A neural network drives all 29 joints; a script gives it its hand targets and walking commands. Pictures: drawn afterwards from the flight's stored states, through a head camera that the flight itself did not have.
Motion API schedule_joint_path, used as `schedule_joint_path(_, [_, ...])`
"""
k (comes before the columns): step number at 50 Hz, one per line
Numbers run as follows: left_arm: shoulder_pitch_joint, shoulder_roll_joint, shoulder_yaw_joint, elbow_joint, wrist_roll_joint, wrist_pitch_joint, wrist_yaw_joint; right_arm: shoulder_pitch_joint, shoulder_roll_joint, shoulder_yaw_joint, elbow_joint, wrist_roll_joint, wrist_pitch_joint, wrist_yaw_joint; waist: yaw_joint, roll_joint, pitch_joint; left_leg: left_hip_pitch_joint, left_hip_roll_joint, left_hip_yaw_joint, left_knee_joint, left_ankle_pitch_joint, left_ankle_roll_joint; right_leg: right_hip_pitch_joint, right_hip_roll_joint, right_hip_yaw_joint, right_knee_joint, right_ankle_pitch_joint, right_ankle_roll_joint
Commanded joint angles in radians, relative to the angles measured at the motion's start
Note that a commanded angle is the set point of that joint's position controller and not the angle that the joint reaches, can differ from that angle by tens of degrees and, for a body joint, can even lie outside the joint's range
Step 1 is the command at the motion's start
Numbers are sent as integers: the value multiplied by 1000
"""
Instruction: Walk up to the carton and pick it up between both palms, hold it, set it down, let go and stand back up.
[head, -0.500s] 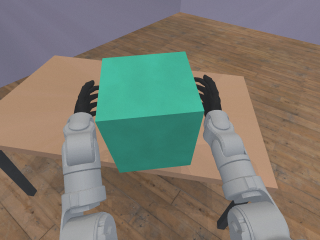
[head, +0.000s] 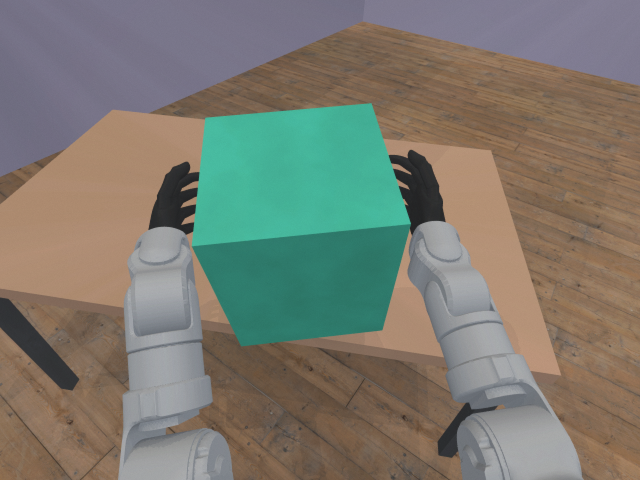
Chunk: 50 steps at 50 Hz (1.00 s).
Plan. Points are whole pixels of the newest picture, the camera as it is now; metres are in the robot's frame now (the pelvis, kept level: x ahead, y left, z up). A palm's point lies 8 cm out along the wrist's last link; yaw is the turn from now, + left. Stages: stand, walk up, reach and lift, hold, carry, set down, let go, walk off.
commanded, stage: hold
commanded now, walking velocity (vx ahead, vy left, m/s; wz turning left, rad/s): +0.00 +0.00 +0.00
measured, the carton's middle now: (301, 233) +0.40 +0.01 +0.11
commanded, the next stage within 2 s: none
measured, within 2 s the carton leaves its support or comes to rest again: neither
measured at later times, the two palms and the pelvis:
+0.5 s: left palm (172, 222) +0.36 +0.16 +0.18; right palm (426, 208) +0.36 -0.14 +0.18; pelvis +0.00 +0.00 +0.00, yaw +0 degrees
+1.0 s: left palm (170, 227) +0.35 +0.16 +0.18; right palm (424, 213) +0.36 -0.14 +0.17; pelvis +0.00 +0.00 +0.00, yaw +0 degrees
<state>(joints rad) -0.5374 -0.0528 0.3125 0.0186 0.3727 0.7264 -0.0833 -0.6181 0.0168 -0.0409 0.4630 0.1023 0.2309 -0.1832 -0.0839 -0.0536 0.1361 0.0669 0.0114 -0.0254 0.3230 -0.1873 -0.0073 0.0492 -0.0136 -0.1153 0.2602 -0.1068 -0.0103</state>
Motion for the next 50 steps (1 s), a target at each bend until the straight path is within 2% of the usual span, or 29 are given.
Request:
schedule_joint_path(1, [-626,-375,-415,-110,-162,-64,-137,-626,424,319,-237,45,-51,140,-13,75,-403,-87,-34,72,-64,200,-5,211,40,-14,0,82,30])
schedule_joint_path(3, [-620,-378,-405,-102,-154,-61,-141,-628,421,308,-228,37,-52,142,-6,78,-384,-97,-32,75,-74,186,-8,207,43,-17,-1,69,26])
schedule_joint_path(5, [-598,-374,-406,-101,-156,-58,-144,-633,418,316,-251,42,-61,141,-6,78,-434,-75,-35,76,-54,227,-5,227,38,-12,3,114,30])
schedule_joint_path(11, [-639,-370,-406,-99,-156,-69,-142,-647,433,314,-221,35,-60,139,-6,70,-401,-101,-40,76,-68,184,-2,225,39,-11,0,88,35])
schedule_joint_path(12, [-688,-402,-470,-156,-198,-88,-125,-700,451,342,-283,38,-76,139,0,85,-480,-102,-55,83,-47,227,-22,235,38,-13,28,123,30])
schedule_joint_path(14, [-687,-417,-483,-137,-198,-97,-107,-689,458,344,-257,37,-73,135,-6,87,-464,-93,-53,77,-46,222,-21,210,41,-10,25,109,31])
schedule_joint_path(17, [-664,-404,-447,-93,-176,-90,-106,-673,457,335,-224,29,-65,133,-4,70,-431,-97,-54,81,-51,205,-10,211,40,-7,19,107,32])
schedule_joint_path(22, [-632,-376,-377,-54,-140,-64,-134,-641,445,310,-168,22,-42,129,4,46,-358,-154,-54,90,-92,123,2,244,29,-4,12,84,40])
schedule_joint_path(26, [-655,-391,-419,-106,-169,-75,-136,-676,458,336,-230,45,-56,122,-3,61,-442,-110,-60,85,-51,230,-14,271,37,-6,27,173,41])
schedule_joint_path(30, [-675,-412,-482,-160,-207,-99,-118,-690,468,377,-296,72,-67,113,-13,79,-530,-53,-65,72,-4,340,-32,263,48,-7,40,249,42])
schedule_joint_path(34, [-652,-402,-464,-124,-190,-94,-110,-654,448,360,-254,55,-53,117,-12,72,-457,-77,-58,72,-30,274,-26,225,48,-9,26,170,36])
schedule_joint_path(37, [-633,-393,-424,-81,-158,-75,-119,-630,433,324,-197,34,-40,128,-6,65,-367,-127,-49,79,-76,173,-16,209,43,-10,12,73,32])
schedule_joint_path(39, [-635,-396,-412,-72,-147,-66,-126,-633,429,307,-181,29,-37,134,-3,71,-343,-142,-44,81,-91,148,-14,208,42,-11,8,37,28])
schedule_joint_path(47, [-700,-433,-486,-131,-196,-89,-107,-714,449,331,-259,53,-70,137,-15,94,-494,-42,-50,73,-23,293,-33,197,55,-15,22,120,24])
schedule_joint_path(50, [-685,-424,-470,-108,-191,-92,-99,-702,446,333,-239,45,-65,136,-8,79,-482,-55,-51,74,-30,266,-25,195,54,-13,20,112,26])
